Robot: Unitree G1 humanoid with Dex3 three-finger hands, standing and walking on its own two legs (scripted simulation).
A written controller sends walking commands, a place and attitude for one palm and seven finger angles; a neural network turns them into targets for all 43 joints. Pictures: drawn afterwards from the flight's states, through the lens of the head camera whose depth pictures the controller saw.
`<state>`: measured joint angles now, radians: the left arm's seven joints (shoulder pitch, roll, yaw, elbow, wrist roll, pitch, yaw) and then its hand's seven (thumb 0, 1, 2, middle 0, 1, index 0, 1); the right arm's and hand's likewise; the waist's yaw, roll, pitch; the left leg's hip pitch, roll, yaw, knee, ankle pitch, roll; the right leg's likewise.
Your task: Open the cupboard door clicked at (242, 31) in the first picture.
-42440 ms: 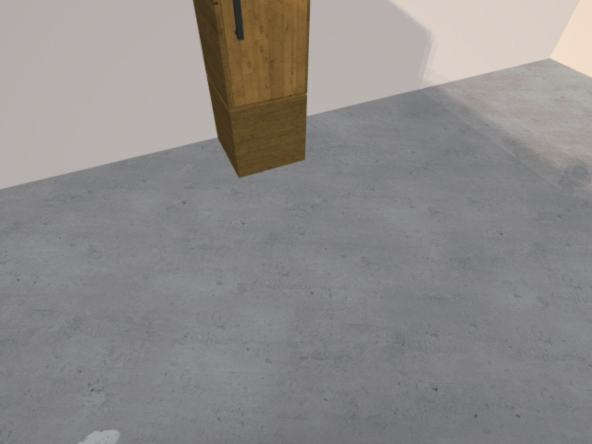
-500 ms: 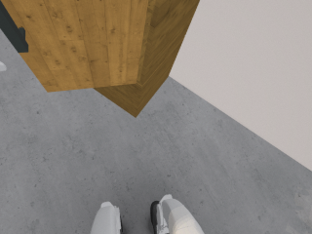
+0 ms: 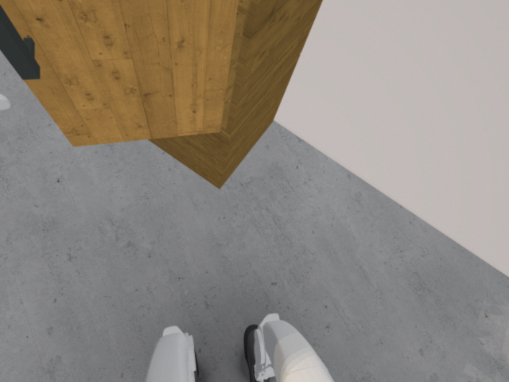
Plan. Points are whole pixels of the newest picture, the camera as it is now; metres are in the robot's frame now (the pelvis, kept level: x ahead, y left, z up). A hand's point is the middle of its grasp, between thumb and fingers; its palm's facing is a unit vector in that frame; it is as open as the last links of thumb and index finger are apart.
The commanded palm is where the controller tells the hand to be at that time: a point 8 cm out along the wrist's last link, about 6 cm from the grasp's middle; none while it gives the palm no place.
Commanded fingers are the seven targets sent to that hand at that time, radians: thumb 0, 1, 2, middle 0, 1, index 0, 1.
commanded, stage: slide the fingers in behind the handle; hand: left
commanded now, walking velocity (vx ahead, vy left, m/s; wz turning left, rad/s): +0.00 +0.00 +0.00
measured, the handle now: (5, 21) +0.59 +0.27 +0.09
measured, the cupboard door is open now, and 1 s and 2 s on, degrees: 46 46 47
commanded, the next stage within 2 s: close the thumb around the handle in 1.60 s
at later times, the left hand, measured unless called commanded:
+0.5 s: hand out of the picture +0.54 +0.27 +0.09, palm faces +0.10 -0.99 -0.01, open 14.0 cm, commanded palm +0.52 +0.30 +0.09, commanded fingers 0.00 -0.50 0.30 -0.30 -1.20 -0.30 -1.20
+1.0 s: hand (24, 57) +0.53 +0.24 +0.09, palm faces +0.09 -1.00 -0.01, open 14.0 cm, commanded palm +0.51 +0.27 +0.09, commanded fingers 0.00 -0.50 0.30 -0.30 -1.20 -0.30 -1.20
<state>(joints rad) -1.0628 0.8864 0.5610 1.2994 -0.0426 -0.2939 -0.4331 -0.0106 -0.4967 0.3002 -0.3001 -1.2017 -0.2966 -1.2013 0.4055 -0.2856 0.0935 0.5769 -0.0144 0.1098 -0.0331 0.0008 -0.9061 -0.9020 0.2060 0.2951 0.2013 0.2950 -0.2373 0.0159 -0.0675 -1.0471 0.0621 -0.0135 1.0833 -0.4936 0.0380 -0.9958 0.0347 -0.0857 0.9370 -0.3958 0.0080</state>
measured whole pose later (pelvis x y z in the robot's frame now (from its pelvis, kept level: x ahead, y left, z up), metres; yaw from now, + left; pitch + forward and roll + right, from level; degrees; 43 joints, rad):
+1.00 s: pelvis +0.00 -0.01 +0.01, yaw +1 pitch +24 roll -5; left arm -1.01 0.67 0.46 1.24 -0.06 -0.34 -0.28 -0.01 -0.50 0.30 -0.30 -1.20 -0.30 -1.20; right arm 0.41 -0.27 0.06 0.60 -0.02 0.10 -0.01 0.00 -0.91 -0.90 0.21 0.30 0.20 0.29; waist -0.22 0.02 -0.09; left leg -0.98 0.05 -0.01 1.05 -0.49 0.03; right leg -0.94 0.03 -0.08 0.93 -0.40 0.00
